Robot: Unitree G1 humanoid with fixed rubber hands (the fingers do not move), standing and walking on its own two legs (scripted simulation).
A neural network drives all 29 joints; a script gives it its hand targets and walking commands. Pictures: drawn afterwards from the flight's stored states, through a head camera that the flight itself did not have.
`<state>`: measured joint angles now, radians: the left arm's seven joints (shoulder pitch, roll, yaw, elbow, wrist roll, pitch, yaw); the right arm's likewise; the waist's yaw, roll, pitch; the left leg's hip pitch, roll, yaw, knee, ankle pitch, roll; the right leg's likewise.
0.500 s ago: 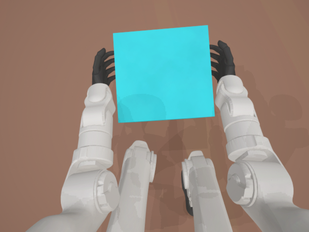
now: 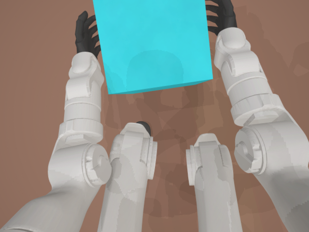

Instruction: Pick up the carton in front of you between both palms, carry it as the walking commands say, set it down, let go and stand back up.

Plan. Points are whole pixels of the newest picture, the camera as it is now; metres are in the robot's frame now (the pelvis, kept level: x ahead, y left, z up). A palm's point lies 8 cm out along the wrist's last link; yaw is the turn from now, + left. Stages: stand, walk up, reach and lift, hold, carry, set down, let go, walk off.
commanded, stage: set down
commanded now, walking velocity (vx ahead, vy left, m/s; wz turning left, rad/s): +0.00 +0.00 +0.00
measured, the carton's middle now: (156, 49) +0.50 +0.09 -0.24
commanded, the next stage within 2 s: none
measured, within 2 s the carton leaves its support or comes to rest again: rests again in 1.10 s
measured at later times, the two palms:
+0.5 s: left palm (92, 54) +0.46 +0.24 -0.18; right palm (224, 33) +0.53 -0.06 -0.18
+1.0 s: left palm (92, 54) +0.47 +0.24 -0.19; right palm (224, 35) +0.53 -0.06 -0.19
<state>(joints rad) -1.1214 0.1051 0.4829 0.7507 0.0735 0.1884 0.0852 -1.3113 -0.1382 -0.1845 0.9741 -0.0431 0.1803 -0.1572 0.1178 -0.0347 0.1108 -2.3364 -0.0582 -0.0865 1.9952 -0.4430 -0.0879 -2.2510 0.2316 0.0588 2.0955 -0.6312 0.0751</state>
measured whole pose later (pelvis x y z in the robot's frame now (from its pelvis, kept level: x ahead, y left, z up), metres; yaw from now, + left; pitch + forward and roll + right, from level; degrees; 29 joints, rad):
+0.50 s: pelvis +0.00 +0.00 -0.01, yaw +1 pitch +43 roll +1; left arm -1.18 0.14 0.49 0.90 0.11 0.16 0.04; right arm -1.36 -0.17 -0.17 1.11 -0.06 0.14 -0.15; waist 0.12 -0.05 0.15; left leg -2.33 -0.04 -0.07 2.05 -0.47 -0.09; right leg -2.26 0.21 0.04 2.16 -0.64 0.05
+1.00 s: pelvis +0.00 +0.00 -0.02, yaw +1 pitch +40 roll +2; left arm -1.26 0.21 0.50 1.07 0.10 0.09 -0.01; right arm -1.41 -0.20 -0.19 1.18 -0.11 0.10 -0.06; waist 0.12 -0.03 0.21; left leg -2.33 -0.02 -0.05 2.08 -0.46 -0.07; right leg -2.26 0.16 0.03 2.20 -0.64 0.03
